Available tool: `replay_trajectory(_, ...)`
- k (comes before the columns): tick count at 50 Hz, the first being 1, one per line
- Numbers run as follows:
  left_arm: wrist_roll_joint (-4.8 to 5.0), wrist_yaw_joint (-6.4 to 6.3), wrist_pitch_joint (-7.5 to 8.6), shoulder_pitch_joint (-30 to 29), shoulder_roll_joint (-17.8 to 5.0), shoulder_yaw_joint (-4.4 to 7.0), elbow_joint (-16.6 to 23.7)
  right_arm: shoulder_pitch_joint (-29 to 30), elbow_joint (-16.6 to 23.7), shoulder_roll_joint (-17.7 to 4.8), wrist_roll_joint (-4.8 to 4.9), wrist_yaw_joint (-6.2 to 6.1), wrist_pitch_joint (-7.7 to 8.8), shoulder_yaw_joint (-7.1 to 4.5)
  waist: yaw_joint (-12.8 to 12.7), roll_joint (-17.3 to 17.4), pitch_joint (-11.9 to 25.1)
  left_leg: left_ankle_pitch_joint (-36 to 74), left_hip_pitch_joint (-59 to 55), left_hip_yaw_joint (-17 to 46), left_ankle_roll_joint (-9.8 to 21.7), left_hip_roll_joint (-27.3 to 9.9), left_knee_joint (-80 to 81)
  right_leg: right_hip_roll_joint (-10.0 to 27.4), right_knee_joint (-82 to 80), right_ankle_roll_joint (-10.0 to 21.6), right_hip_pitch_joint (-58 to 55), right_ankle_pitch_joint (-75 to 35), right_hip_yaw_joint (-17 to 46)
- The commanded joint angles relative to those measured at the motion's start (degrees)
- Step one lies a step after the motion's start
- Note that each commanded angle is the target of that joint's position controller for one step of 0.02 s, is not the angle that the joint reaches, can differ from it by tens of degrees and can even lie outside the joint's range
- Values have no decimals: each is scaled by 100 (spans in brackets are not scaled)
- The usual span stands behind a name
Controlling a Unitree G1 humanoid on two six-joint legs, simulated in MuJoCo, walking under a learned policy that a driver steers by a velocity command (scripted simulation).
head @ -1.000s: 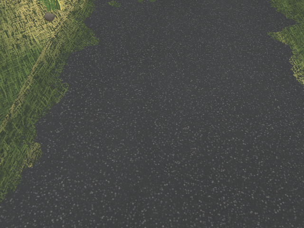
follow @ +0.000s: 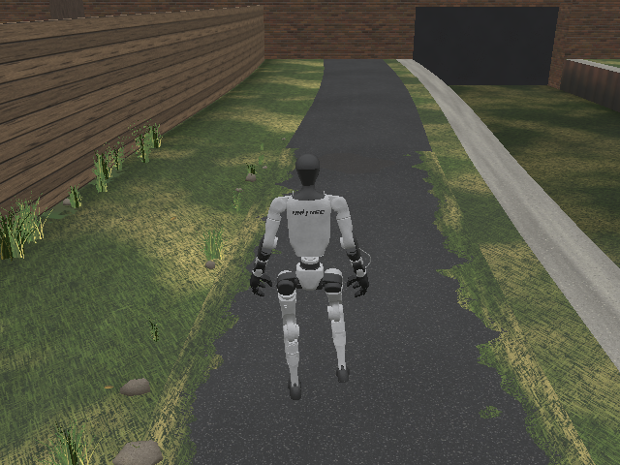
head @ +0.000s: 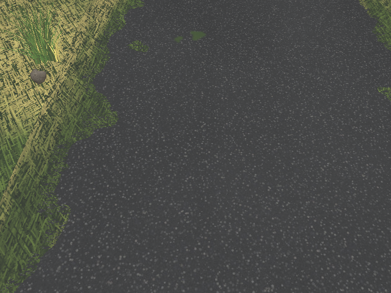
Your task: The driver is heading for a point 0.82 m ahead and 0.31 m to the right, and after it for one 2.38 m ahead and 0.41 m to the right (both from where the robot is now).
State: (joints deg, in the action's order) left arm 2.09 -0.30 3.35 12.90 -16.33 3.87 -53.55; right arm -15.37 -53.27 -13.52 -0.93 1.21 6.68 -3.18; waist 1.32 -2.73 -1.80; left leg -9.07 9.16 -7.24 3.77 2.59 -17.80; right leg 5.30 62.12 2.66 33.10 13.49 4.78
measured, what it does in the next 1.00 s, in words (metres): walks ahead, turning right: right foot, then left foot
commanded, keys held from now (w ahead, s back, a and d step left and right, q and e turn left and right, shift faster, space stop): w+e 1.00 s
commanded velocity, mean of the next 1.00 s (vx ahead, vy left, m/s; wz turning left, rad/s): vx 0.50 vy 0.00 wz -0.54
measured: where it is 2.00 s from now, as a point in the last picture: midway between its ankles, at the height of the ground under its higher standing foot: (276, 221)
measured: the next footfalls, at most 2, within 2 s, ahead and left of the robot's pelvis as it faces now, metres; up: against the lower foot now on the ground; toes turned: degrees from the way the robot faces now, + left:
right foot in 0.34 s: +0.34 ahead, -0.15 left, +0.00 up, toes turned -14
left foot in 0.82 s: +0.68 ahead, -0.07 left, +0.00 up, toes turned -31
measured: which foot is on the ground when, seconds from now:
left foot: down 0.00-0.36, up 0.38-0.80, down 0.82-1.00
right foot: up 0.00-0.32, down 0.34-0.84, up 0.86-1.00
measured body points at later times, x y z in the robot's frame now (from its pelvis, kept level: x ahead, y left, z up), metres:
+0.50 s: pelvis +0.28 -0.08 -0.01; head +0.31 -0.10 +0.44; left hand +0.45 +0.16 -0.12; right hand +0.33 -0.38 -0.13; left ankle +0.27 +0.10 -0.65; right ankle +0.30 -0.14 -0.75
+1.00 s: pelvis +0.57 -0.12 -0.01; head +0.59 -0.13 +0.44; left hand +0.80 +0.07 -0.12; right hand +0.53 -0.41 -0.11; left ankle +0.65 -0.05 -0.75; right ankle +0.45 -0.20 -0.66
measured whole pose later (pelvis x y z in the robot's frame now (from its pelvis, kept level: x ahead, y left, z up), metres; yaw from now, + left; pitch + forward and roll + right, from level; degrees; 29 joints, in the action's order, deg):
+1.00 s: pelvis +0.57 -0.12 -0.01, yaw -34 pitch +1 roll +2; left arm 1.7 -0.5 1.4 16.5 -17.2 4.5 -42.6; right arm -11.1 -44.3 -14.6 -0.7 0.7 6.3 -3.6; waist 0.2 -2.4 -1.5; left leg -9.9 15.4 -4.0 1.6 1.6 -23.9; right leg 1.5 67.7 1.3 28.4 20.5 4.4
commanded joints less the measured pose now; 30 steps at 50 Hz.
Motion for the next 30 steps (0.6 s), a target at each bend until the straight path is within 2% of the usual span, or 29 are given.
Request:
replay_trajectory(1,-36,-3,-60,152,-204,86,249,93,229,-763,-25,-102,92,-176,-141,576,-31,1271,-256,874,688,-1657,1114,214,-410,-89,621,-755,333)
replay_trajectory(4,-75,70,-13,-262,-145,75,413,82,214,-814,-11,-181,51,-179,-56,567,-136,1360,-357,348,557,-1537,1200,144,-1349,-122,654,-1567,136)
replay_trajectory(6,-102,136,3,-673,-64,29,575,-47,174,-872,19,-227,19,-192,89,509,-253,1411,-467,77,499,-1543,1248,115,-1865,-105,608,-1868,-167)
replay_trajectory(9,-103,239,8,-1214,22,-25,874,-414,37,-924,69,-263,-84,-218,281,423,-415,1766,-1099,-146,484,-1727,1055,66,-2343,-10,879,-1756,-419)
replay_trajectory(11,-86,322,5,-1442,22,-32,1070,-525,-3,-974,108,-270,-183,-246,302,443,-456,2210,-1544,-256,464,-1874,787,-5,-2513,83,1021,-1377,-600)
replay_trajectory(12,-74,366,3,-1477,-2,-20,1152,-493,9,-1018,126,-279,-230,-262,246,485,-434,2669,-1676,-329,428,-1924,597,-78,-2578,153,937,-1136,-716)
replay_trajectory(14,-59,421,-18,-1261,-173,66,1236,-316,103,-1190,145,-322,-309,-310,-13,717,-129,4523,-1779,-500,308,-1934,-77,-420,-2579,354,260,-611,-1069)
replay_trajectory(15,-48,426,-36,-882,-327,151,1198,-235,152,-1269,152,-350,-355,-333,-262,845,142,5363,-1744,-556,245,-1913,-705,-640,-2521,481,-309,-338,-1214)
replay_trajectory(16,-29,406,-46,-181,-578,288,1058,-116,206,-1328,163,-365,-394,-340,-667,850,536,5592,-1488,-618,136,-1800,-1677,-855,-2712,656,-1277,-378,-1258)
replay_trajectory(17,-39,312,-71,772,-958,490,833,-21,291,-1320,173,-374,-378,-318,-1156,592,1012,4581,-525,-665,-97,-1547,-3115,-817,-3146,914,-2889,-667,-816)
replay_trajectory(18,-39,190,-103,1163,-1571,629,742,-456,529,-596,-32,-285,-257,-110,-782,-830,1541,-140,1875,-509,-438,-717,-5226,638,-3208,1711,-4981,-524,1755)
replay_trajectory(19,-94,209,-29,1180,-1529,548,896,-379,716,-506,115,-180,23,-10,-672,-809,2362,-2632,3161,858,-465,104,-6374,1481,-4295,2466,-5871,284,4438)
replay_trajectory(20,-152,216,25,1077,-1097,426,885,375,879,-888,350,-101,204,-118,-902,-306,1755,-2182,3804,1318,-299,-273,-6448,1296,-4564,2053,-5550,170,3738)
replay_trajectory(21,-118,213,79,713,-854,361,925,565,945,-902,382,-92,281,-110,-704,-28,1087,-1617,3818,1257,-182,-550,-5968,1063,-4574,1794,-4706,-208,2855)
replay_trajectory(22,-94,219,101,249,-662,300,1032,542,853,-898,249,-144,277,-143,-404,371,672,-1264,3427,1213,-218,-783,-5428,790,-4622,1585,-3770,-776,2198)
replay_trajectory(23,-122,204,108,-38,-503,243,1132,450,820,-973,136,-178,210,-205,-193,341,494,-1045,2972,1204,-289,-928,-5034,603,-4735,1494,-3101,-1282,1775)
replay_trajectory(24,-152,182,107,-126,-473,221,1190,368,831,-961,96,-178,122,-228,-62,253,450,-926,2631,1206,-366,-986,-4836,483,-4858,1469,-2688,-1521,1612)
replay_trajectory(26,-127,118,122,-53,-633,256,1194,374,904,-800,31,-193,1,-214,13,181,375,-698,2462,1076,-559,-968,-4334,353,-4975,1482,-2238,-2018,1287)
replay_trajectory(28,-119,33,122,155,-815,302,1163,784,1082,-707,1,-221,-54,-184,-86,104,234,-109,2581,980,-717,-866,-3602,201,-5020,1402,-2026,-2197,1035)
replay_trajectory(30,-95,-23,83,341,-837,308,1129,1240,1233,-607,9,-207,-48,-141,-257,-15,165,655,2486,958,-758,-695,-2658,-12,-4952,1201,-1928,-1956,850)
